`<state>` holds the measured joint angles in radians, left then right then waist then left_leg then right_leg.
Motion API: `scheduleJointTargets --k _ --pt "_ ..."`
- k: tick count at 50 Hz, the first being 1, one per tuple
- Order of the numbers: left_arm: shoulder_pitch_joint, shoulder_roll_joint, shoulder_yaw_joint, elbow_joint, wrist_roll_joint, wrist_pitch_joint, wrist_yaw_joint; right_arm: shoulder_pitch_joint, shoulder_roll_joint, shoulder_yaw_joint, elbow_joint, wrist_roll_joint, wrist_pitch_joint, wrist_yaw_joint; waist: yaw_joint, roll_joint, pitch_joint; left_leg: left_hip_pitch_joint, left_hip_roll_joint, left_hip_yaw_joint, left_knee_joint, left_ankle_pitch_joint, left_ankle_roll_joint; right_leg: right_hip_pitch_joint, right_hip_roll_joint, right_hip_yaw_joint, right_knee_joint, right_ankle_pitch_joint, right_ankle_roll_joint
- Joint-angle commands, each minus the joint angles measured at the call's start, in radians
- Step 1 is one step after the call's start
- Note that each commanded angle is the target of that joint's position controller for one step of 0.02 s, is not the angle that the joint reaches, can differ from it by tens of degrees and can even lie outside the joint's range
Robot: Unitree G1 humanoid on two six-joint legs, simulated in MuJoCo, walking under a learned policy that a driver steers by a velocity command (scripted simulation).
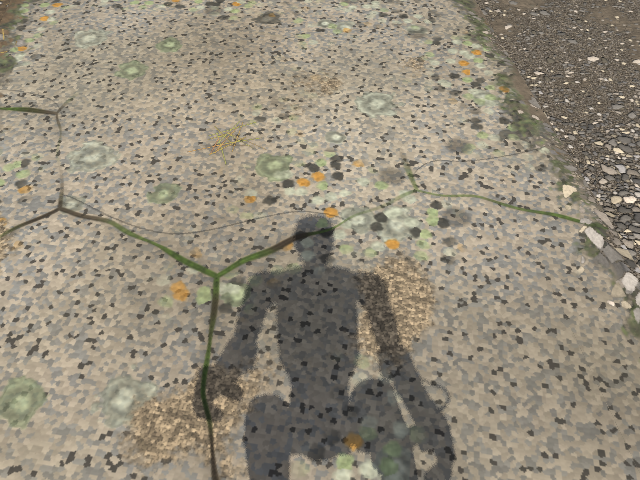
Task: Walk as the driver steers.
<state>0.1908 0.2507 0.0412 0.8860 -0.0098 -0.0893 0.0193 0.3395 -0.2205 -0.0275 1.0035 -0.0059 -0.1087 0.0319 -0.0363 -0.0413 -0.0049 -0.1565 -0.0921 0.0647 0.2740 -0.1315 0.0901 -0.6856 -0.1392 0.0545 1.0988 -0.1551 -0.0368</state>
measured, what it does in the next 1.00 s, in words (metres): walks ahead: right foot, then left foot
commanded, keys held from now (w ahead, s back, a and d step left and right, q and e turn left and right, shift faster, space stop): w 1.00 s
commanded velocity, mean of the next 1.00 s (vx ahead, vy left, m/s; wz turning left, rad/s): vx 0.50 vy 0.00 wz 0.00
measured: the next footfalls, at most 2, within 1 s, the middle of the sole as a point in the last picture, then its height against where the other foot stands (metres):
right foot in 0.30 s outside the picture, level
left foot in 0.86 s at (286, 425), level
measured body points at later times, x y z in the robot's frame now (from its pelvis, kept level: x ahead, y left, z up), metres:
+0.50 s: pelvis +0.28 -0.08 +0.00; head +0.29 -0.10 +0.45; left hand +0.32 +0.18 -0.13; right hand +0.37 -0.35 -0.13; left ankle +0.28 +0.08 -0.66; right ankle +0.30 -0.16 -0.75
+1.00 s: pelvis +0.55 -0.01 -0.01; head +0.58 +0.00 +0.44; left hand +0.59 +0.26 -0.15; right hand +0.66 -0.27 -0.13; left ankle +0.61 +0.07 -0.75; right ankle +0.47 -0.17 -0.65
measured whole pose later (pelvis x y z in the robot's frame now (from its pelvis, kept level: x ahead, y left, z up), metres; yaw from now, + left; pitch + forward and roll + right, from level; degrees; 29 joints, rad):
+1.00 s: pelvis +0.55 -0.01 -0.01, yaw +1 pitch +1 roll +0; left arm 0.29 0.26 0.05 0.96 -0.02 -0.10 0.00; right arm 0.18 -0.24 -0.05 0.91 0.00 -0.10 0.03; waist 0.00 -0.03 0.02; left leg -0.34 -0.03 0.06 0.46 -0.15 0.07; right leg -0.44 -0.06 0.03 1.18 -0.34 -0.05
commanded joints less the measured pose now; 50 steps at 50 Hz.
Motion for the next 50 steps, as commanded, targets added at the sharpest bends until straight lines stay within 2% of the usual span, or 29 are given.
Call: scheduleJointTargets --k 1,5,8,10,12,13,14,15,16,17,18,19,20,21,23,26,28,32,37,40,41,42,43,44,45,46,47,48,50 --pt "0.013 0.043 0.012 -0.044 0.008 -0.001 0.003 -0.034 -0.14 -0.023 -0.058 0.004 -0.013 -0.022 0.04 0.075 0.061 -0.082 0.282 -0.206 -0.188 0.074 0.161 -0.026 -0.03 0.003 -0.159 0.161 0.023" --pt "-0.137 0.028 0.005 -0.082 -0.002 -0.011 -0.012 0.043 -0.165 -0.027 -0.04 0.019 -0.001 -0.033 -0.016 0.082 0.067 0.003 0.273 -0.162 -0.176 0.079 0.125 0.014 0.019 -0.038 -0.413 0.268 0.032" --pt "-0.218 0.03 0.0 -0.112 -0.011 -0.016 -0.031 0.092 -0.17 -0.03 -0.019 0.025 0.011 -0.035 -0.044 0.089 0.089 0.095 0.305 -0.164 -0.137 0.066 0.121 0.011 0.037 -0.045 -0.505 0.229 0.027" --pt "-0.243 0.041 0.001 -0.131 -0.013 -0.023 -0.044 0.103 -0.174 -0.034 -0.01 0.025 0.021 -0.037 -0.041 0.095 0.095 0.158 0.336 -0.176 -0.096 0.077 0.111 0.015 0.045 -0.042 -0.55 0.16 0.005" --pt "-0.202 0.065 0.009 -0.131 -0.013 -0.032 -0.053 0.087 -0.188 -0.041 -0.012 0.027 0.031 -0.039 -0.006 0.112 0.072 0.19 0.353 -0.184 -0.033 0.165 0.094 0.098 0.068 -0.058 -0.589 0.083 -0.023" --pt "-0.128 0.089 0.022 -0.114 -0.012 -0.035 -0.053 0.062 -0.193 -0.041 -0.018 0.025 0.036 -0.039 0.042 0.12 0.03 0.184 0.335 -0.163 0.054 0.321 0.077 0.213 0.099 -0.085 -0.609 0.062 -0.043" --pt "0.037 0.135 0.049 -0.062 -0.011 -0.037 -0.048 0.049 -0.171 -0.033 -0.025 0.018 0.041 -0.038 0.115 0.105 -0.067 0.143 0.276 -0.117 0.246 0.458 0.052 0.425 0.126 -0.101 -0.619 0.065 -0.072" --pt "0.243 0.224 0.074 -0.02 0.0 -0.037 -0.039 0.048 -0.13 -0.013 -0.055 0.0 0.039 -0.038 0.184 -0.002 -0.232 -0.057 0.208 -0.055 0.576 0.28 0.012 0.744 -0.051 0.099 -0.604 0.082 -0.144" --pt "0.315 0.303 0.09 0.006 0.008 -0.03 -0.045 0.17 0.011 0.026 -0.06 0.006 0.012 -0.026 0.122 -0.289 -0.35 -0.475 0.02 -0.048 0.919 -0.327 -0.053 1.086 -0.264 0.577 -0.724 -0.078 -0.306" --pt "0.303 0.193 0.062 -0.001 0.006 -0.032 -0.046 0.129 -0.101 0.003 -0.046 0.032 -0.014 -0.022 0.148 -0.19 -0.343 -0.592 0.063 -0.193 1.058 -0.415 -0.035 1.074 -0.257 0.674 -0.799 -0.159 -0.29" --pt "0.203 0.145 0.046 -0.021 0.003 -0.034 -0.044 0.026 -0.167 -0.015 -0.08 0.052 -0.028 -0.02 0.131 -0.127 -0.199 -0.649 0.118 -0.181 1.072 -0.327 -0.015 0.943 -0.225 0.51 -0.804 -0.09 -0.236" --pt "0.11 0.119 0.035 -0.043 0.005 -0.032 -0.045 -0.03 -0.165 -0.017 -0.092 0.047 -0.029 -0.026 0.098 -0.037 -0.134 -0.604 0.173 -0.152 1.031 -0.23 -0.016 0.799 -0.184 0.378 -0.824 0.024 -0.21" --pt "0.059 0.089 0.026 -0.05 0.009 -0.031 -0.049 -0.059 -0.153 -0.023 -0.096 0.03 -0.022 -0.032 0.072 -0.002 -0.076 -0.563 0.202 -0.141 0.966 -0.172 -0.023 0.681 -0.142 0.287 -0.858 0.101 -0.195" --pt "0.044 0.065 0.018 -0.045 0.016 -0.032 -0.053 -0.043 -0.136 -0.026 -0.096 0.024 -0.008 -0.033 0.039 -0.024 -0.061 -0.502 0.227 -0.145 0.92 -0.133 -0.025 0.612 -0.109 0.222 -0.889 0.136 -0.181" --pt "0.072 0.067 0.019 -0.02 0.015 -0.036 -0.055 -0.013 -0.093 -0.024 -0.087 0.023 0.016 -0.035 0.017 -0.029 -0.039 -0.46 0.231 -0.128 0.869 -0.104 -0.037 0.553 -0.084 0.157 -0.931 0.202 -0.19" --pt "0.119 0.109 0.031 0.007 0.014 -0.035 -0.041 -0.097 -0.092 -0.028 -0.12 0.014 0.029 -0.038 0.021 -0.007 0.007 -0.546 0.24 -0.121 0.748 -0.004 -0.061 0.553 -0.085 0.101 -0.965 0.273 -0.201" --pt "0.147 0.111 0.031 0.02 0.012 -0.027 -0.029 -0.175 -0.086 -0.029 -0.146 0.011 0.028 -0.036 0.038 -0.008 0.025 -0.582 0.238 -0.116 0.632 0.089 -0.071 0.571 -0.076 0.071 -0.977 0.269 -0.189" --pt "0.199 0.125 0.031 0.044 0.003 -0.019 -0.018 -0.313 -0.07 -0.023 -0.181 0.016 0.021 -0.026 0.08 -0.017 0.057 -0.539 0.202 -0.081 0.41 0.236 -0.07 0.588 -0.051 0.013 -0.995 0.211 -0.16" --pt "0.264 0.133 0.038 0.089 -0.006 -0.001 -0.011 -0.434 -0.076 -0.018 -0.229 0.027 0.01 -0.002 0.108 -0.022 0.103 -0.562 0.183 -0.077 0.285 0.184 -0.045 0.73 -0.107 0.017 -0.947 0.204 -0.153" --pt "0.24 0.151 0.048 0.093 -0.008 0.012 -0.005 -0.402 -0.103 -0.028 -0.233 0.028 -0.001 0.012 0.069 -0.039 0.073 -0.464 0.154 -0.055 0.244 0.08 -0.009 0.782 -0.131 0.016 -0.865 0.348 -0.131" --pt "0.218 0.16 0.05 0.088 -0.008 0.016 -0.005 -0.337 -0.126 -0.04 -0.217 0.027 -0.003 0.011 0.03 -0.054 0.03 -0.352 0.121 -0.027 0.235 0.058 0.007 0.777 -0.118 0.001 -0.791 0.507 -0.118" --pt "0.198 0.149 0.045 0.083 -0.004 0.022 -0.005 -0.193 -0.161 -0.063 -0.172 0.025 -0.003 0.007 -0.042 -0.046 -0.051 -0.159 0.085 0.002 0.222 0.063 0.03 0.739 -0.071 -0.035 -0.628 0.637 -0.096" --pt "0.193 0.12 0.031 0.064 0.007 0.023 -0.005 -0.001 -0.224 -0.087 -0.121 0.018 -0.002 -0.002 -0.112 0.007 -0.184 0.146 0.178 -0.103 0.255 0.084 0.081 0.565 -0.016 -0.074 -0.365 0.515 -0.062" --pt "0.31 0.003 -0.004 0.053 0.011 0.003 -0.017 0.128 -0.325 -0.112 -0.095 0.001 0.005 -0.007 -0.081 0.252 -0.337 0.545 0.438 -0.562 0.19 -0.059 0.243 0.146 0.158 -0.103 0.05 0.036 0.016" --pt "0.299 0.027 -0.002 0.07 -0.004 -0.025 -0.023 0.125 -0.254 -0.087 -0.094 0.009 0.007 -0.004 -0.084 0.283 -0.4 0.577 0.49 -0.814 0.036 -0.139 0.267 0.006 0.191 0.053 0.213 -0.406 0.007" --pt "0.206 0.115 0.022 0.041 -0.032 -0.041 -0.027 0.035 -0.2 -0.07 -0.106 0.018 0.004 -0.004 -0.07 0.224 -0.241 0.448 0.456 -0.673 0.023 -0.162 0.207 -0.084 0.127 0.066 0.272 -0.36 -0.014" --pt "0.134 0.126 0.025 0.021 -0.036 -0.045 -0.022 -0.059 -0.162 -0.058 -0.13 0.018 0.004 -0.004 -0.04 0.148 -0.144 0.285 0.419 -0.526 0.003 -0.103 0.169 -0.073 0.067 0.033 0.234 -0.26 -0.024" --pt "0.097 0.119 0.031 0.015 -0.022 -0.039 -0.013 -0.126 -0.129 -0.048 -0.139 0.01 0.003 0.0 -0.007 0.094 -0.071 0.133 0.377 -0.422 -0.033 -0.028 0.148 -0.026 0.029 0.015 0.166 -0.184 -0.021" --pt "0.135 0.079 0.036 0.024 -0.009 -0.009 -0.005 -0.156 -0.094 -0.037 -0.129 -0.004 -0.003 0.007 0.048 0.132 -0.037 -0.018 0.317 -0.31 -0.095 0.028 0.126 0.092 -0.011 0.018 0.079 -0.108 -0.019"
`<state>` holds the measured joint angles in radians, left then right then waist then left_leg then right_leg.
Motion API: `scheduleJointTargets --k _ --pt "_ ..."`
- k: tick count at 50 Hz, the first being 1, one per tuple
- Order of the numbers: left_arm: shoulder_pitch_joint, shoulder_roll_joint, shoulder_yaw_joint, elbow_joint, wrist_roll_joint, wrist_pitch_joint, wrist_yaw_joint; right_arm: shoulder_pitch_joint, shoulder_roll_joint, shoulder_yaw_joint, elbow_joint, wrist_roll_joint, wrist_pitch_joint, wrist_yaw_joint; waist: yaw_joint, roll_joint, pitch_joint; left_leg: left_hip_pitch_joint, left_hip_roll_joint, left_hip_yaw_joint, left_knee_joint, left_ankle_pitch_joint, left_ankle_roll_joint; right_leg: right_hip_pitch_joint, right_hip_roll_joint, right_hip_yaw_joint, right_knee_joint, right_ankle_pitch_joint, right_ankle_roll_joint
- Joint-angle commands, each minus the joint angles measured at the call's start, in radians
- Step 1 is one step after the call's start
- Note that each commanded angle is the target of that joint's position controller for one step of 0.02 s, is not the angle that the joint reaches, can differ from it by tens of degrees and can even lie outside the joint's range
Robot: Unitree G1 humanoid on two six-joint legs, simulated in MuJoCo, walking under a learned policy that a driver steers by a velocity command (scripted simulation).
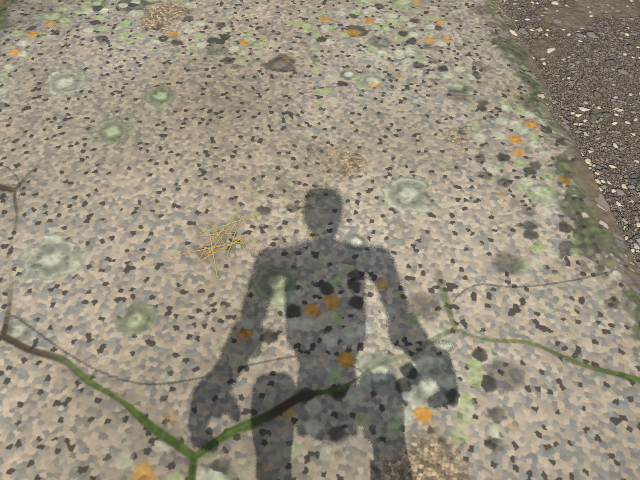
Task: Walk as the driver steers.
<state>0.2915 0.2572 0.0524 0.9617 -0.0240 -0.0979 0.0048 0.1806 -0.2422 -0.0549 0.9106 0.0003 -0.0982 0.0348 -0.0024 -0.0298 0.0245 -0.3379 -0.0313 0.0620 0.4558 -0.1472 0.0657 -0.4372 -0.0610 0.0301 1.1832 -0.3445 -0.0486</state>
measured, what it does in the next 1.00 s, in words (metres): walks ahead, turning left: right foot, then left foot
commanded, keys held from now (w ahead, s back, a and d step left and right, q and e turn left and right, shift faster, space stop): w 0.42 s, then w+q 0.58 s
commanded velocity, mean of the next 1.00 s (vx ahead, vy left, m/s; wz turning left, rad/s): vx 0.50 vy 0.00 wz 0.22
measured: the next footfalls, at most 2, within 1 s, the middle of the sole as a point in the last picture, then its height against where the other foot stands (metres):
right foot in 0.42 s outside the picture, level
left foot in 1.00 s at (268, 386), level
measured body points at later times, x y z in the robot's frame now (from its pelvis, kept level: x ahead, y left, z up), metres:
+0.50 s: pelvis +0.28 -0.06 -0.01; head +0.31 -0.06 +0.44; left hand +0.45 +0.19 -0.12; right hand +0.26 -0.32 -0.16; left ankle +0.10 +0.08 -0.66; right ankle +0.37 -0.15 -0.74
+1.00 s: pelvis +0.54 -0.01 -0.02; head +0.57 +0.01 +0.43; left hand +0.47 +0.26 -0.17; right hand +0.79 -0.19 -0.12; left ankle +0.64 +0.11 -0.74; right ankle +0.38 -0.15 -0.73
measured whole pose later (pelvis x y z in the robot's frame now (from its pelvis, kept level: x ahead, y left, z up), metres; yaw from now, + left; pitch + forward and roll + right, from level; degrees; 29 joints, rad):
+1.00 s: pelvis +0.54 -0.01 -0.02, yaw +15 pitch +2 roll -2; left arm 0.33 0.25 0.08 0.98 -0.01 -0.05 0.03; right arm 0.05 -0.23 -0.07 0.80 0.03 -0.04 0.06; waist 0.03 0.01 0.04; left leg -0.52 0.01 0.08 0.61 -0.13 0.13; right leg 0.10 -0.06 -0.30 0.44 -0.48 0.04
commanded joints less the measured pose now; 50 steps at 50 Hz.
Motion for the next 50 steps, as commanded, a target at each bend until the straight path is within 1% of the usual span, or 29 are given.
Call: scheduleJointTargets --k 1,2,4,6,10,15,18,19,20,21,22,23,24,25,26,27,28,29,30,33,36,38,41,44,45,47,48,49,50 --pt "0.051 0.05 0.023 -0.047 0.007 0.011 0.011 0.019 -0.08 -0.012 -0.025 -0.008 -0.017 0.003 0.022 0.12 -0.059 0.134 0.247 -0.275 -0.298 0.076 0.16 -0.14 -0.092 0.034 -0.027 0.096 -0.002" --pt "0.043 0.046 0.024 -0.051 0.008 0.018 0.012 0.039 -0.095 -0.016 -0.014 -0.007 -0.019 -0.001 0.027 0.113 -0.044 0.121 0.244 -0.249 -0.315 0.108 0.169 -0.152 -0.096 0.029 -0.054 0.122 0.005" --pt "-0.029 0.057 0.03 -0.078 0.015 0.023 0.016 0.075 -0.125 -0.022 0.003 -0.007 -0.02 -0.015 0.018 0.09 -0.015 0.14 0.247 -0.223 -0.335 0.159 0.176 -0.228 -0.102 0.028 -0.147 0.207 0.024" --pt "-0.104 0.055 0.031 -0.103 0.02 0.021 0.014 0.113 -0.129 -0.021 0.016 -0.004 -0.013 -0.028 -0.001 0.081 -0.001 0.182 0.245 -0.201 -0.341 0.188 0.166 -0.284 -0.1 0.026 -0.258 0.305 0.037" --pt "-0.236 0.031 0.021 -0.138 0.015 0.012 -0.001 0.171 -0.138 -0.019 0.037 0.006 -0.005 -0.039 -0.041 0.087 0.024 0.222 0.219 -0.141 -0.35 0.171 0.133 -0.26 -0.065 -0.007 -0.482 0.456 0.038" --pt "-0.373 0.03 0.009 -0.188 0.004 0.002 -0.029 0.254 -0.148 -0.025 0.081 0.013 0.014 -0.044 -0.084 0.083 0.07 0.368 0.268 -0.138 -0.301 0.177 0.133 -0.288 -0.035 -0.025 -0.621 0.406 0.024" --pt "-0.369 0.052 0.012 -0.204 0.001 -0.009 -0.045 0.247 -0.163 -0.035 0.09 0.017 0.027 -0.049 -0.056 0.103 0.058 0.435 0.303 -0.145 -0.23 0.29 0.114 -0.232 -0.014 -0.034 -0.668 0.304 -0.012" --pt "-0.323 0.071 0.02 -0.194 0.001 -0.011 -0.046 0.228 -0.172 -0.038 0.086 0.018 0.03 -0.05 -0.025 0.116 0.028 0.436 0.3 -0.137 -0.18 0.418 0.103 -0.146 0.011 -0.053 -0.679 0.273 -0.027" --pt "-0.226 0.098 0.036 -0.167 0.005 -0.013 -0.044 0.2 -0.175 -0.038 0.08 0.019 0.035 -0.05 0.032 0.123 -0.031 0.419 0.273 -0.109 -0.072 0.587 0.085 0.005 0.048 -0.086 -0.697 0.274 -0.049" --pt "-0.051 0.149 0.062 -0.112 0.008 -0.012 -0.037 0.188 -0.152 -0.029 0.072 0.015 0.038 -0.049 0.107 0.104 -0.138 0.336 0.216 -0.069 0.128 0.632 0.056 0.254 0.054 -0.083 -0.692 0.3 -0.082" --pt "0.135 0.231 0.082 -0.08 0.023 -0.01 -0.025 0.206 -0.11 -0.01 0.046 -0.005 0.035 -0.047 0.154 -0.036 -0.296 0.09 0.142 -0.03 0.471 0.294 0.02 0.588 -0.166 0.172 -0.676 0.309 -0.152" --pt "0.161 0.262 0.083 -0.064 0.025 -0.009 -0.033 0.331 0.027 0.027 0.055 0.009 0.012 -0.036 0.084 -0.29 -0.415 -0.275 -0.037 -0.094 0.77 -0.408 -0.025 0.864 -0.365 0.636 -0.818 0.123 -0.292" --pt "0.136 0.16 0.057 -0.075 0.02 -0.011 -0.031 0.254 -0.1 -0.003 0.064 0.037 -0.007 -0.033 0.12 -0.157 -0.349 -0.371 0.015 -0.22 0.878 -0.421 -0.005 0.801 -0.334 0.625 -0.866 0.04 -0.242" --pt "0.048 0.124 0.045 -0.09 0.019 -0.015 -0.026 0.163 -0.145 -0.018 0.033 0.056 -0.017 -0.034 0.103 -0.113 -0.211 -0.415 0.062 -0.2 0.879 -0.325 0.01 0.658 -0.309 0.458 -0.884 0.095 -0.191" --pt "-0.034 0.101 0.035 -0.103 0.022 -0.017 -0.027 0.122 -0.135 -0.019 0.027 0.052 -0.014 -0.042 0.066 -0.031 -0.144 -0.366 0.115 -0.177 0.833 -0.23 0.006 0.51 -0.273 0.339 -0.918 0.181 -0.165" --pt "-0.08 0.07 0.028 -0.104 0.027 -0.021 -0.029 0.108 -0.122 -0.027 0.029 0.039 -0.004 -0.048 0.039 -0.021 -0.086 -0.327 0.144 -0.173 0.776 -0.174 0.001 0.402 -0.235 0.245 -0.958 0.225 -0.146" --pt "-0.097 0.053 0.022 -0.097 0.038 -0.025 -0.03 0.137 -0.1 -0.03 0.035 0.038 0.012 -0.047 0.009 -0.053 -0.072 -0.266 0.168 -0.181 0.745 -0.133 0.001 0.336 -0.211 0.177 -0.99 0.245 -0.132" --pt "-0.095 0.045 0.022 -0.088 0.04 -0.027 -0.03 0.157 -0.075 -0.03 0.042 0.04 0.026 -0.047 -0.003 -0.06 -0.061 -0.239 0.173 -0.178 0.728 -0.116 -0.001 0.301 -0.197 0.135 -1.015 0.262 -0.131" --pt "-0.086 0.051 0.024 -0.077 0.04 -0.03 -0.027 0.163 -0.059 -0.031 0.044 0.041 0.038 -0.047 -0.011 -0.055 -0.044 -0.243 0.174 -0.175 0.716 -0.103 -0.004 0.279 -0.191 0.09 -1.032 0.299 -0.135" --pt "-0.06 0.088 0.036 -0.056 0.046 -0.032 -0.01 0.094 -0.058 -0.038 0.013 0.033 0.055 -0.049 -0.01 -0.027 0.001 -0.346 0.172 -0.198 0.636 0.011 -0.019 0.286 -0.195 0.001 -1.062 0.376 -0.137" --pt "-0.044 0.096 0.037 -0.047 0.046 -0.025 0.006 0.027 -0.056 -0.041 -0.015 0.025 0.05 -0.038 0.0 -0.024 0.019 -0.391 0.158 -0.192 0.492 0.149 -0.029 0.323 -0.184 -0.083 -1.071 0.414 -0.12" --pt "-0.037 0.105 0.038 -0.045 0.042 -0.021 0.013 -0.034 -0.047 -0.036 -0.038 0.021 0.047 -0.026 0.016 -0.02 0.035 -0.375 0.151 -0.145 0.385 0.22 -0.029 0.334 -0.173 -0.139 -1.079 0.42 -0.105" --pt "0.024 0.119 0.043 -0.025 0.033 -0.009 0.023 -0.141 -0.027 -0.023 -0.086 0.017 0.047 -0.008 0.057 -0.001 0.072 -0.402 0.146 -0.088 0.281 0.231 -0.019 0.416 -0.199 -0.185 -1.068 0.449 -0.1" --pt "0.063 0.135 0.051 -0.011 0.022 0.013 0.025 -0.209 -0.024 -0.017 -0.137 0.021 0.048 0.012 0.072 -0.003 0.09 -0.438 0.132 -0.041 0.221 0.146 0.001 0.535 -0.235 -0.217 -1.008 0.541 -0.096" --pt "0.057 0.144 0.054 -0.013 0.018 0.02 0.025 -0.214 -0.028 -0.018 -0.152 0.023 0.049 0.019 0.063 -0.011 0.087 -0.419 0.12 -0.02 0.206 0.101 0.013 0.555 -0.242 -0.23 -0.976 0.616 -0.089" --pt "0.023 0.175 0.063 -0.027 0.01 0.03 0.03 -0.177 -0.059 -0.032 -0.168 0.024 0.052 0.027 0.019 -0.051 0.036 -0.29 0.06 0.045 0.2 0.002 0.048 0.568 -0.243 -0.261 -0.861 0.939 -0.068" --pt "0.007 0.191 0.067 -0.034 0.007 0.037 0.034 -0.111 -0.086 -0.046 -0.163 0.027 0.054 0.028 -0.025 -0.074 -0.01 -0.188 0.02 0.073 0.206 -0.048 0.069 0.563 -0.24 -0.271 -0.753 1.091 -0.057" --pt "-0.019 0.202 0.068 -0.042 0.003 0.043 0.035 0.016 -0.13 -0.07 -0.138 0.03 0.055 0.025 -0.099 -0.074 -0.079 -0.015 -0.021 0.084 0.161 -0.033 0.1 0.521 -0.218 -0.284 -0.578 1.142 -0.037" --pt "-0.03 0.198 0.064 -0.055 0.004 0.041 0.035 0.18 -0.201 -0.107 -0.096 0.03 0.058 0.009 -0.18 -0.027 -0.165 0.268 -0.023 0.012 0.087 0.018 0.143 0.358 -0.172 -0.29 -0.323 0.969 0.005"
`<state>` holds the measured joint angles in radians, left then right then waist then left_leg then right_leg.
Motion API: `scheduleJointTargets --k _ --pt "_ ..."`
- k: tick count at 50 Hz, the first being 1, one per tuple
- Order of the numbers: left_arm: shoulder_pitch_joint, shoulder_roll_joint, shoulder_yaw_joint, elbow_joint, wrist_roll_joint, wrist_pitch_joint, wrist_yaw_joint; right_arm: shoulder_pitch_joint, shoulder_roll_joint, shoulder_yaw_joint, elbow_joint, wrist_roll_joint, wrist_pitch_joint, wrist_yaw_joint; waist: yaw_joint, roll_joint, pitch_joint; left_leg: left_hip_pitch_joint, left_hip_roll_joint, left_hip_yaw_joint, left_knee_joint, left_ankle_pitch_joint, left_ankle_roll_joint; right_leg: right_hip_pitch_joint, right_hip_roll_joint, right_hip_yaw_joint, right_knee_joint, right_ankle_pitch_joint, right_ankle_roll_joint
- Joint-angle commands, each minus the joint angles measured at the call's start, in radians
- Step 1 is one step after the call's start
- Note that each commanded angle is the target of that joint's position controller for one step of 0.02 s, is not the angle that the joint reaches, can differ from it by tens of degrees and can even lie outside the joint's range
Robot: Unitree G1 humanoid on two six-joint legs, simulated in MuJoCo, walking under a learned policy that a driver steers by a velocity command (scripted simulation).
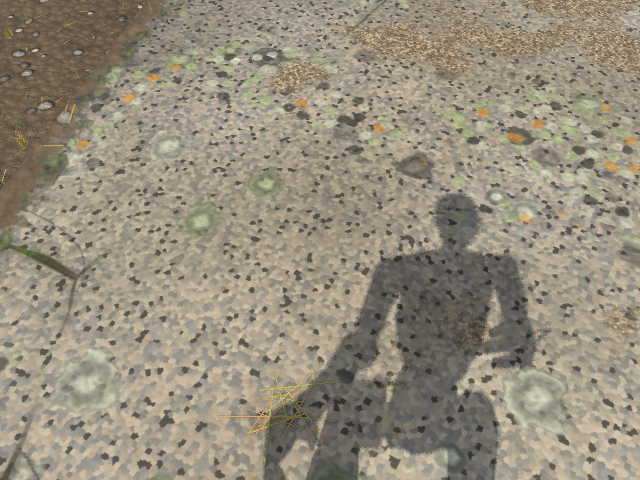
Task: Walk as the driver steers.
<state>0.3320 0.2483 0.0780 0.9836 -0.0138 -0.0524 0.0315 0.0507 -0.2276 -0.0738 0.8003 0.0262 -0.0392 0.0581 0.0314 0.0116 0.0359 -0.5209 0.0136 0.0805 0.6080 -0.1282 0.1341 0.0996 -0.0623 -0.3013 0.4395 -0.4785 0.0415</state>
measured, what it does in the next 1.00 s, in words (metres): walks ahead: right foot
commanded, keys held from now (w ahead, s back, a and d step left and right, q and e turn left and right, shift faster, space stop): w+q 0.06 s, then w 0.94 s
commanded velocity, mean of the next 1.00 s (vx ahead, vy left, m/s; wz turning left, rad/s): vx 0.50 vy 0.00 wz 0.16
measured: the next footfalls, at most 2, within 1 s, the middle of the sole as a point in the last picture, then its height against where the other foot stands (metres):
right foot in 0.54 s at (378, 449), level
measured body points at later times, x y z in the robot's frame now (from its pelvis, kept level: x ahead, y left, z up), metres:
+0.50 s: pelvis +0.29 +0.01 +0.02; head +0.32 +0.02 +0.46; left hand +0.46 +0.27 -0.08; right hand +0.32 -0.27 -0.11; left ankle +0.12 +0.08 -0.72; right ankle +0.48 -0.09 -0.69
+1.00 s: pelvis +0.56 +0.03 +0.03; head +0.59 +0.04 +0.47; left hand +0.51 +0.30 -0.11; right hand +0.81 -0.17 -0.07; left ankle +0.72 +0.21 -0.68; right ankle +0.48 -0.08 -0.72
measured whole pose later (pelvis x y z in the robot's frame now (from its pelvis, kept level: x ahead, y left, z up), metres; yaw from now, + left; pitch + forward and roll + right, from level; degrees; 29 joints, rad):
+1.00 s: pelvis +0.56 +0.03 +0.03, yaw +9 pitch +2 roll -2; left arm 0.35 0.26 0.05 0.96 -0.02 -0.08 -0.01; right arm 0.05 -0.25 -0.05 0.80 0.02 -0.07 0.02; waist 0.09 0.03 0.01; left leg -0.62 0.09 -0.02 0.56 0.04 0.01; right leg 0.01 0.05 -0.04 0.21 -0.27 -0.04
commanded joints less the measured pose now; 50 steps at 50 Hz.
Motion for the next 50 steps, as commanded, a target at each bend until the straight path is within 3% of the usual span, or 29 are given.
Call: scheduleJointTargets --k 1,2,3,4,5,6,7,9,11,16,19,23,25,26,27,28,29,30,31,32,33,34,37,41,45,48,50 --pt "-0.007 0.081 0.003 -0.119 0.032 -0.023 -0.005 0.37 -0.327 -0.112 0.031 0.006 0.003 -0.034 -0.145 0.186 -0.251 0.792 0.183 -0.458 -0.089 -0.027 0.206 -0.599 -0.026 0.068 0.794 0.277 -0.027" --pt "-0.016 0.058 -0.015 -0.155 0.008 -0.072 -0.022 0.373 -0.319 -0.095 0.0 -0.007 -0.013 -0.029 -0.118 0.188 -0.404 0.946 0.333 -0.929 -0.279 -0.157 0.334 -0.814 0.113 0.316 0.989 -0.133 -0.022" --pt "-0.15 0.126 0.003 -0.185 -0.033 -0.102 -0.034 0.366 -0.243 -0.073 0.003 -0.018 -0.024 -0.024 -0.16 0.089 -0.315 0.903 0.303 -0.817 -0.324 -0.117 0.262 -0.92 0.055 0.396 1.003 -0.057 -0.051" --pt "-0.166 0.123 0.001 -0.185 -0.04 -0.113 -0.035 0.306 -0.193 -0.059 0.001 -0.013 -0.032 -0.026 -0.125 0.047 -0.209 0.761 0.271 -0.647 -0.319 -0.035 0.217 -0.921 0.003 0.382 0.924 0.043 -0.073" --pt "-0.157 0.125 0.006 -0.161 -0.018 -0.11 -0.026 0.219 -0.15 -0.045 -0.018 -0.01 -0.036 -0.025 -0.075 -0.022 -0.141 0.597 0.225 -0.517 -0.322 0.067 0.178 -0.849 -0.045 0.371 0.839 0.112 -0.071" --pt "-0.137 0.136 0.017 -0.15 -0.002 -0.096 -0.022 0.166 -0.114 -0.032 -0.034 -0.016 -0.038 -0.028 -0.039 -0.009 -0.114 0.481 0.195 -0.434 -0.339 0.156 0.158 -0.768 -0.076 0.369 0.773 0.154 -0.063" --pt "-0.118 0.133 0.02 -0.145 0.002 -0.078 -0.023 0.153 -0.102 -0.026 -0.039 -0.023 -0.04 -0.031 -0.018 0.007 -0.109 0.413 0.174 -0.398 -0.362 0.195 0.149 -0.708 -0.092 0.369 0.742 0.178 -0.055" --pt "-0.114 0.105 0.017 -0.145 0.012 -0.054 -0.021 0.177 -0.129 -0.029 -0.026 -0.02 -0.047 -0.04 -0.007 0.018 -0.092 0.349 0.156 -0.335 -0.394 0.28 0.15 -0.684 -0.094 0.348 0.67 0.221 -0.031" --pt "-0.176 0.094 0.013 -0.167 0.019 -0.043 -0.016 0.22 -0.156 -0.034 -0.008 -0.018 -0.051 -0.053 -0.024 0.027 -0.06 0.342 0.145 -0.288 -0.415 0.339 0.141 -0.734 -0.089 0.336 0.568 0.314 -0.009" --pt "-0.33 0.072 0.002 -0.206 0.01 -0.05 -0.029 0.286 -0.158 -0.027 0.022 -0.017 -0.046 -0.068 -0.085 0.057 -0.02 0.39 0.112 -0.223 -0.43 0.252 0.076 -0.749 -0.046 0.319 0.243 0.59 -0.015" --pt "-0.408 0.069 -0.006 -0.227 0.002 -0.057 -0.045 0.327 -0.16 -0.025 0.048 -0.015 -0.045 -0.069 -0.117 0.066 0.02 0.442 0.14 -0.24 -0.434 0.169 0.075 -0.754 -0.023 0.309 0.136 0.632 -0.031" --pt "-0.452 0.085 -0.01 -0.259 0.0 -0.073 -0.071 0.368 -0.17 -0.029 0.08 -0.014 -0.03 -0.077 -0.116 0.066 0.038 0.6 0.213 -0.271 -0.358 0.277 0.069 -0.806 -0.003 0.311 0.065 0.52 -0.077" --pt "-0.386 0.111 -0.002 -0.247 0.001 -0.077 -0.076 0.342 -0.187 -0.033 0.078 -0.014 -0.023 -0.081 -0.071 0.088 -0.001 0.626 0.216 -0.261 -0.288 0.477 0.045 -0.694 0.03 0.288 0.047 0.442 -0.108" --pt "-0.304 0.136 0.01 -0.227 0.003 -0.078 -0.073 0.321 -0.199 -0.035 0.074 -0.014 -0.02 -0.081 -0.024 0.102 -0.056 0.618 0.197 -0.243 -0.201 0.661 0.032 -0.563 0.067 0.258 0.043 0.424 -0.129" --pt "-0.151 0.175 0.029 -0.182 0.007 -0.076 -0.067 0.298 -0.19 -0.028 0.067 -0.017 -0.016 -0.078 0.053 0.084 -0.152 0.561 0.144 -0.204 -0.029 0.73 0.006 -0.344 0.071 0.255 0.037 0.467 -0.162" --pt "0.034 0.231 0.041 -0.15 0.022 -0.074 -0.06 0.303 -0.155 -0.011 0.049 -0.031 -0.017 -0.076 0.113 -0.009 -0.3 0.358 0.081 -0.172 0.263 0.457 -0.023 -0.03 -0.101 0.45 0.071 0.483 -0.229" --pt "0.112 0.285 0.055 -0.116 0.019 -0.069 -0.066 0.473 -0.024 0.024 0.06 -0.02 -0.037 -0.061 0.041 -0.305 -0.44 -0.044 -0.104 -0.154 0.637 -0.309 -0.097 0.33 -0.335 0.931 -0.018 0.303 -0.404" --pt "0.107 0.185 0.03 -0.112 -0.001 -0.064 -0.067 0.41 -0.123 0.008 0.072 -0.002 -0.055 -0.057 0.084 -0.228 -0.411 -0.173 -0.073 -0.255 0.743 -0.435 -0.083 0.32 -0.318 1.042 -0.125 0.118 -0.376" --pt "0.01 0.148 0.017 -0.131 -0.004 -0.062 -0.061 0.293 -0.178 -0.006 0.033 0.016 -0.067 -0.055 0.079 -0.161 -0.234 -0.243 -0.014 -0.227 0.75 -0.353 -0.074 0.173 -0.284 0.886 -0.148 0.11 -0.323" --pt "-0.072 0.132 0.008 -0.15 0.008 -0.059 -0.059 0.227 -0.174 -0.004 0.016 0.013 -0.071 -0.059 0.049 -0.062 -0.147 -0.209 0.04 -0.191 0.7 -0.26 -0.073 0.007 -0.248 0.769 -0.176 0.195 -0.295" --pt "-0.117 0.113 0.0 -0.156 0.017 -0.059 -0.061 0.2 -0.165 -0.009 0.012 -0.004 -0.068 -0.063 0.02 -0.034 -0.081 -0.175 0.07 -0.175 0.637 -0.213 -0.079 -0.122 -0.214 0.689 -0.203 0.297 -0.288" --pt "-0.131 0.099 -0.007 -0.154 0.028 -0.063 -0.063 0.223 -0.154 -0.014 0.014 -0.011 -0.06 -0.065 -0.015 -0.061 -0.073 -0.111 0.099 -0.18 0.594 -0.181 -0.08 -0.194 -0.186 0.633 -0.226 0.364 -0.278" --pt "-0.117 0.115 -0.005 -0.135 0.017 -0.068 -0.062 0.25 -0.103 -0.007 0.02 -0.014 -0.036 -0.07 -0.044 -0.086 -0.055 -0.078 0.124 -0.154 0.482 -0.152 -0.103 -0.274 -0.16 0.531 -0.286 0.464 -0.29" --pt "-0.069 0.157 0.006 -0.114 0.012 -0.058 -0.042 0.118 -0.093 -0.002 -0.02 -0.024 -0.034 -0.069 -0.017 -0.064 -0.024 -0.152 0.133 -0.133 0.257 0.057 -0.138 -0.258 -0.14 0.441 -0.324 0.525 -0.275" --pt "-0.006 0.167 0.006 -0.086 0.0 -0.049 -0.035 -0.015 -0.073 0.01 -0.05 -0.017 -0.043 -0.057 0.03 -0.068 -0.001 -0.095 0.09 -0.093 0.033 0.221 -0.139 -0.237 -0.108 0.366 -0.32 0.515 -0.239" --pt "0.047 0.171 0.007 -0.059 -0.005 -0.036 -0.035 -0.097 -0.078 0.014 -0.08 -0.008 -0.049 -0.042 0.057 -0.073 0.023 -0.112 0.072 -0.089 -0.045 0.205 -0.13 -0.149 -0.147 0.379 -0.286 0.505 -0.239" --pt "0.057 0.18 0.012 -0.047 -0.007 -0.025 -0.032 -0.123 -0.092 0.013 -0.099 -0.006 -0.056 -0.03 0.05 -0.082 0.032 -0.12 0.064 -0.094 -0.082 0.141 -0.108 -0.081 -0.183 0.394 -0.246 0.54 -0.229"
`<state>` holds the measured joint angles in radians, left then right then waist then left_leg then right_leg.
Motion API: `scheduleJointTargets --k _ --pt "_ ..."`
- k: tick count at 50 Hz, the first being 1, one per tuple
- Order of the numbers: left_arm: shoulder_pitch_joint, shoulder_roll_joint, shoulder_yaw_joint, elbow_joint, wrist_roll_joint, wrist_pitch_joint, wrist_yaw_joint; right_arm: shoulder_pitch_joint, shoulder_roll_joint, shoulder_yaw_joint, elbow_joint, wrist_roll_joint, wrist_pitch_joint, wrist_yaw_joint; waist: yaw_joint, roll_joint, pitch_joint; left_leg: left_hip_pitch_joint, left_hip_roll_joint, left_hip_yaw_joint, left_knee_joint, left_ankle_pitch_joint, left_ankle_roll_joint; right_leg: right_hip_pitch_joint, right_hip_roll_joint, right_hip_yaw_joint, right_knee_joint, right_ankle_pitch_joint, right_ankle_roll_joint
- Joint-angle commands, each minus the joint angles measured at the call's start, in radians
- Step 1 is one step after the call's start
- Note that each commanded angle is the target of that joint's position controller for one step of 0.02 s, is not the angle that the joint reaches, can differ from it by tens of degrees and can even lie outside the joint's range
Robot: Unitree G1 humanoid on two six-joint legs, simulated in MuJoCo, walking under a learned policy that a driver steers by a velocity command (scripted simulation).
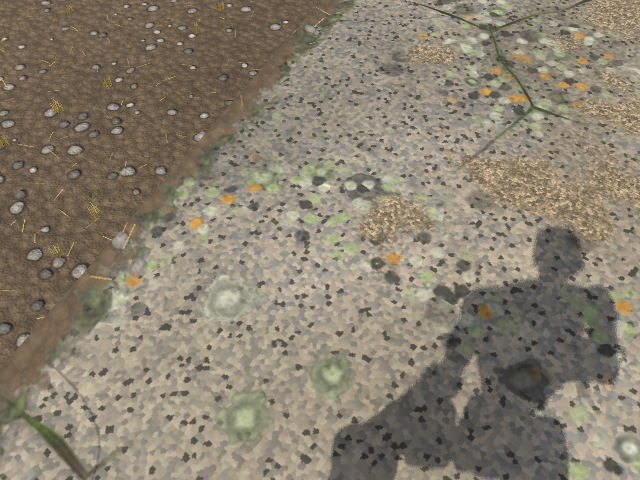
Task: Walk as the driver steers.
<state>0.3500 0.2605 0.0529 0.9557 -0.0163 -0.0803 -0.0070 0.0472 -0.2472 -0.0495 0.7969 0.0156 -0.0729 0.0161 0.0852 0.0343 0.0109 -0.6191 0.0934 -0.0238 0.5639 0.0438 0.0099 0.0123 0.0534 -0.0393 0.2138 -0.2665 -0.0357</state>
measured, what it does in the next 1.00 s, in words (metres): walks ahead, turning right: left foot, then right foot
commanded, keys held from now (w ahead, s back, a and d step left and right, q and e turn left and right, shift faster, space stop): w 0.14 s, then w+e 0.86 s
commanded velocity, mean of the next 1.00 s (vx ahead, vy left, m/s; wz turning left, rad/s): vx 0.50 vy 0.00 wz -0.37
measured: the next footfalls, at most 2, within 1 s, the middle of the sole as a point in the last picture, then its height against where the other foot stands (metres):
left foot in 0.10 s outside the picture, level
right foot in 0.66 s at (423, 473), level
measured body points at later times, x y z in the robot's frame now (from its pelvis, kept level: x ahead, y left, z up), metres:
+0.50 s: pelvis +0.27 +0.04 +0.00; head +0.29 +0.04 +0.45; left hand +0.46 +0.27 -0.11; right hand +0.26 -0.23 -0.13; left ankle +0.19 +0.14 -0.74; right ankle +0.43 -0.15 -0.69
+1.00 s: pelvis +0.55 -0.06 +0.00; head +0.57 -0.09 +0.45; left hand +0.72 +0.18 -0.11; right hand +0.64 -0.38 -0.09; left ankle +0.79 +0.03 -0.69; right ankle +0.47 -0.12 -0.74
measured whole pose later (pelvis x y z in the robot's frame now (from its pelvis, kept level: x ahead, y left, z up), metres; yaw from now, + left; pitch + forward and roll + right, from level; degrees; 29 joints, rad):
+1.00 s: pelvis +0.55 -0.06 +0.00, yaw -26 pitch +3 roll +0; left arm 0.33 0.27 0.08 0.76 -0.02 -0.05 0.01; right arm 0.02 -0.28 -0.06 0.75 0.00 -0.10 0.00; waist 0.07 0.03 0.03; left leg -0.65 0.07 -0.10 0.62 0.02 -0.06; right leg -0.14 0.11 0.13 0.36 -0.25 -0.08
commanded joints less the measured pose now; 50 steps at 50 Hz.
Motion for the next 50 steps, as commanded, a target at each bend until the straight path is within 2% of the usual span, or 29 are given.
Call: scheduleJointTargets --k 1,3,4,5,6,7,8,9,10,12,14,16,19,22,27,30,31,32,33,34,35,36,37,38,39,42,44,47,50 --pt "0.034 0.176 0.04 -0.017 -0.006 0.008 0.009 -0.111 -0.083 -0.014 -0.098 0.005 -0.026 0.017 -0.018 -0.112 0.05 -0.001 -0.022 0.012 -0.054 -0.069 0.03 0.031 -0.313 0.138 0.004 0.364 -0.143" --pt "-0.003 0.191 0.044 -0.023 -0.008 0.018 0.014 -0.003 -0.122 -0.032 -0.071 0.002 -0.031 0.019 -0.092 -0.128 -0.012 0.17 -0.066 0.049 -0.091 -0.114 0.064 0.043 -0.299 0.114 0.127 0.589 -0.116" --pt "-0.011 0.17 0.036 -0.028 -0.005 0.022 0.015 0.151 -0.167 -0.057 -0.021 -0.003 -0.031 0.013 -0.16 -0.109 -0.108 0.385 -0.084 0.064 -0.098 -0.097 0.094 -0.006 -0.247 0.074 0.299 0.682 -0.09" --pt "-0.009 0.13 0.017 -0.054 0.015 0.021 0.017 0.34 -0.241 -0.079 0.017 -0.016 -0.029 0.003 -0.224 -0.01 -0.259 0.693 0.082 -0.118 -0.059 -0.059 0.16 -0.202 -0.187 0.025 0.602 0.463 -0.053" --pt "0.114 0.003 -0.02 -0.064 0.016 -0.003 0.006 0.398 -0.318 -0.094 0.042 -0.016 -0.022 0.006 -0.161 0.262 -0.377 1.025 0.298 -0.585 -0.16 -0.235 0.325 -0.612 0.0 0.021 0.947 -0.18 0.01" --pt "0.063 0.103 0.0 -0.05 -0.006 -0.025 0.0 0.399 -0.217 -0.067 0.037 -0.005 -0.021 0.007 -0.2 0.189 -0.373 1.02 0.293 -0.682 -0.24 -0.365 0.316 -0.736 -0.034 0.153 1.076 -0.318 0.0" --pt "-0.027 0.155 0.015 -0.078 -0.032 -0.037 -0.004 0.316 -0.174 -0.053 0.022 -0.007 -0.023 0.003 -0.193 0.131 -0.222 0.892 0.266 -0.525 -0.256 -0.34 0.266 -0.802 -0.082 0.152 1.101 -0.243 -0.017" --pt "-0.077 0.15 0.015 -0.085 -0.032 -0.038 0.001 0.242 -0.15 -0.044 0.006 -0.014 -0.024 0.0 -0.165 0.051 -0.146 0.749 0.229 -0.4 -0.28 -0.258 0.235 -0.769 -0.134 0.129 1.06 -0.149 -0.018" --pt "-0.099 0.141 0.02 -0.087 -0.019 -0.03 0.006 0.19 -0.119 -0.036 0.003 -0.02 -0.028 0.002 -0.138 0.027 -0.083 0.628 0.196 -0.314 -0.316 -0.188 0.218 -0.731 -0.162 0.125 0.999 -0.088 -0.011" --pt "-0.056 0.107 0.024 -0.074 -0.016 0.001 0.008 0.156 -0.091 -0.028 0.012 -0.03 -0.04 0.006 -0.088 0.06 -0.055 0.506 0.161 -0.206 -0.381 -0.138 0.198 -0.63 -0.193 0.14 0.941 -0.024 -0.005" --pt "-0.055 0.079 0.022 -0.078 -0.017 0.023 0.01 0.164 -0.109 -0.034 0.03 -0.03 -0.05 0.003 -0.073 0.048 -0.025 0.46 0.16 -0.128 -0.424 -0.083 0.203 -0.639 -0.196 0.148 0.905 0.02 0.007" --pt "-0.098 0.077 0.025 -0.097 -0.012 0.031 0.012 0.181 -0.128 -0.041 0.046 -0.035 -0.053 -0.008 -0.077 0.026 0.0 0.469 0.162 -0.066 -0.444 -0.036 0.201 -0.702 -0.191 0.169 0.84 0.107 0.019" --pt "-0.152 0.07 0.028 -0.118 -0.006 0.027 0.002 0.191 -0.135 -0.04 0.059 -0.035 -0.049 -0.021 -0.088 0.021 0.015 0.497 0.139 0.04 -0.454 0.013 0.173 -0.728 -0.175 0.16 0.696 0.272 0.026" --pt "-0.254 0.048 0.017 -0.155 0.0 0.023 -0.014 0.214 -0.148 -0.04 0.071 -0.029 -0.044 -0.031 -0.126 0.012 0.045 0.513 0.126 0.124 -0.465 0.02 0.147 -0.696 -0.163 0.088 0.544 0.376 0.02" --pt "-0.382 0.036 0.006 -0.24 -0.003 0.024 -0.046 0.294 -0.173 -0.05 0.108 -0.012 -0.008 -0.037 -0.167 0.004 0.086 0.712 0.189 0.176 -0.382 0.151 0.135 -0.766 -0.143 0.02 0.427 0.267 -0.015" --pt "-0.331 0.074 0.025 -0.264 -0.004 0.029 -0.061 0.259 -0.212 -0.062 0.093 -0.003 0.016 -0.048 -0.108 0.055 0.024 0.757 0.2 0.218 -0.215 0.581 0.104 -0.624 -0.068 -0.063 0.418 0.114 -0.065" --pt "-0.245 0.103 0.042 -0.251 -0.007 0.031 -0.061 0.247 -0.224 -0.065 0.087 -0.003 0.025 -0.053 -0.056 0.073 -0.029 0.747 0.192 0.231 -0.086 0.724 0.09 -0.508 -0.027 -0.088 0.418 0.073 -0.089" --pt "-0.093 0.154 0.071 -0.217 -0.009 0.031 -0.054 0.227 -0.226 -0.064 0.079 0.0 0.031 -0.057 0.028 0.058 -0.107 0.675 0.158 0.253 0.114 0.718 0.061 -0.291 0.012 -0.088 0.348 0.129 -0.125" --pt "0.066 0.243 0.107 -0.183 -0.007 0.04 -0.031 0.234 -0.207 -0.054 0.059 -0.012 0.022 -0.058 0.09 -0.046 -0.203 0.434 0.113 0.255 0.417 0.421 0.017 0.02 -0.094 0.112 0.31 0.141 -0.185" --pt "0.043 0.331 0.116 -0.187 -0.013 0.036 -0.023 0.326 -0.044 -0.007 0.011 -0.043 -0.011 -0.037 -0.038 -0.286 -0.274 -0.025 -0.113 0.158 0.757 -0.569 -0.044 0.341 -0.342 0.677 0.228 0.044 -0.37" --pt "0.089 0.264 0.095 -0.207 -0.002 0.027 -0.024 0.231 -0.118 -0.015 -0.007 -0.002 -0.059 -0.018 0.034 -0.192 -0.384 -0.149 -0.127 -0.063 0.868 -0.635 -0.025 0.415 -0.395 0.869 0.102 -0.023 -0.404" --pt "0.054 0.208 0.081 -0.203 0.004 0.018 -0.022 0.139 -0.153 -0.025 -0.037 0.031 -0.082 -0.009 0.045 -0.153 -0.253 -0.231 -0.072 -0.075 0.848 -0.546 0.001 0.336 -0.361 0.712 0.092 0.043 -0.35" --pt "-0.013 0.172 0.071 -0.216 -0.003 0.011 -0.021 0.123 -0.148 -0.022 -0.037 0.021 -0.092 -0.012 0.002 -0.07 -0.167 -0.197 -0.025 -0.069 0.754 -0.457 0.014 0.184 -0.312 0.579 0.092 0.125 -0.309" --pt "-0.087 0.141 0.062 -0.235 0.0 0.011 -0.02 0.118 -0.154 -0.03 -0.028 -0.005 -0.089 -0.02 -0.042 -0.034 -0.107 -0.125 0.004 -0.062 0.665 -0.415 0.007 0.031 -0.276 0.491 0.078 0.221 -0.283" --pt "-0.128 0.116 0.051 -0.255 0.01 0.01 -0.017 0.135 -0.166 -0.039 -0.026 -0.015 -0.076 -0.021 -0.078 -0.039 -0.085 -0.05 0.022 -0.066 0.62 -0.388 -0.001 -0.069 -0.25 0.439 0.052 0.294 -0.277" --pt "-0.128 0.147 0.057 -0.267 0.006 0.007 -0.003 0.141 -0.131 -0.037 -0.044 -0.029 -0.04 -0.024 -0.109 -0.052 -0.052 0.008 0.022 -0.04 0.475 -0.34 -0.047 -0.212 -0.22 0.365 0.009 0.39 -0.281" --pt "-0.098 0.178 0.067 -0.264 0.002 0.008 0.011 0.066 -0.109 -0.028 -0.072 -0.034 -0.033 -0.027 -0.09 -0.064 -0.026 0.011 0.001 -0.022 0.327 -0.215 -0.071 -0.262 -0.185 0.312 0.0 0.391 -0.257" --pt "-0.056 0.181 0.069 -0.258 -0.005 0.019 0.02 -0.043 -0.083 -0.015 -0.104 -0.027 -0.038 -0.017 -0.042 -0.099 -0.015 0.09 -0.053 -0.011 0.085 0.0 -0.075 -0.301 -0.128 0.266 0.022 0.295 -0.201" --pt "-0.003 0.179 0.07 -0.243 -0.01 0.027 0.02 -0.109 -0.103 -0.018 -0.136 -0.01 -0.045 -0.006 -0.013 -0.121 -0.014 0.129 -0.083 -0.027 -0.017 0.046 -0.067 -0.262 -0.151 0.328 0.059 0.209 -0.18"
